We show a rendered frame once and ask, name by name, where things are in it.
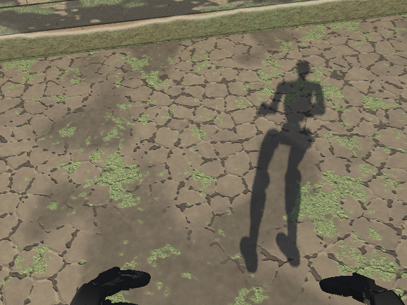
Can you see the left robot hand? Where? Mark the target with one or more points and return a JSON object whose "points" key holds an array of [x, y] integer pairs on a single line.
{"points": [[109, 283]]}

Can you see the right robot hand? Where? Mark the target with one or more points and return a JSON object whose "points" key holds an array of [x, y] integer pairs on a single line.
{"points": [[361, 288]]}

